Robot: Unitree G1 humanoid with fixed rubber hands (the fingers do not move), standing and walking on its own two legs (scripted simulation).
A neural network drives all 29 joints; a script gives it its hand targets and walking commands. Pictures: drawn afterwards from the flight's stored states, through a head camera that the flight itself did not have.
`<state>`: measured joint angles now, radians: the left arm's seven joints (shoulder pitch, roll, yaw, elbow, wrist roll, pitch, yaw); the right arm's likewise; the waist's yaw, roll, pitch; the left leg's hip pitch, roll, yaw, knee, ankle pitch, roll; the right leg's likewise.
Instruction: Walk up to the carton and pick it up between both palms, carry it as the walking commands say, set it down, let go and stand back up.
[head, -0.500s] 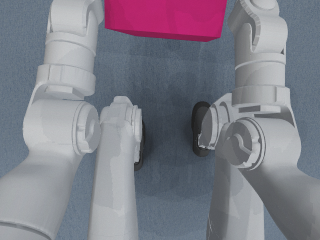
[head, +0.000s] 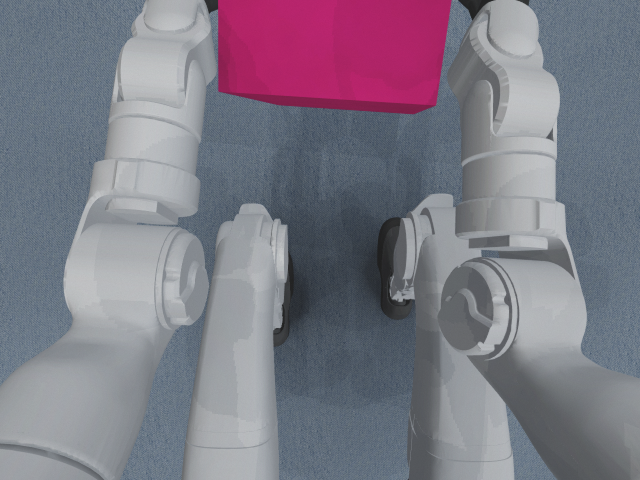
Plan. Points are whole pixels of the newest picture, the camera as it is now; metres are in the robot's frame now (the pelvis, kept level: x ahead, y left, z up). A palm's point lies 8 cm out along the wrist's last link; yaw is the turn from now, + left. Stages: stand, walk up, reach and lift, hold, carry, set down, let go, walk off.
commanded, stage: reach and lift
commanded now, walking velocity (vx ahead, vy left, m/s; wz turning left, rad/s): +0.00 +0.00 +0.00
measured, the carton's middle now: (343, 13) +0.56 -0.01 -0.15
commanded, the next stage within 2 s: none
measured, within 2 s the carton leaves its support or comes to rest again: neither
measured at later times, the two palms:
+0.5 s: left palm out of the picture +0.52 +0.13 -0.01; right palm out of the picture +0.50 -0.14 +0.01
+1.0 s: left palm out of the picture +0.49 +0.14 +0.09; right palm out of the picture +0.47 -0.14 +0.11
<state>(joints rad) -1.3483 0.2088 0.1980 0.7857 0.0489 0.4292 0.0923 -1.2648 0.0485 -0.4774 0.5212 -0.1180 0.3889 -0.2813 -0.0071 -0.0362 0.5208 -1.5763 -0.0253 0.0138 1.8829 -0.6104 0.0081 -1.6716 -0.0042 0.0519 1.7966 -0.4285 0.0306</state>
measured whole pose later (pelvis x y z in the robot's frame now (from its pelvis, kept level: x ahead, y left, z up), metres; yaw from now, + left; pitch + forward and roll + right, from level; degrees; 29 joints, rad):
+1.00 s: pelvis +0.03 -0.01 +0.12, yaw +0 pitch +21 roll +2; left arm -0.97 0.06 0.31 0.85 0.18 0.43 0.05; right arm -0.89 0.18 -0.48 0.59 -0.26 0.40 -0.26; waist -0.01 -0.03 0.05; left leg -1.28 -0.03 0.01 1.43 -0.51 0.00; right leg -1.37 0.00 0.05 1.37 -0.37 0.02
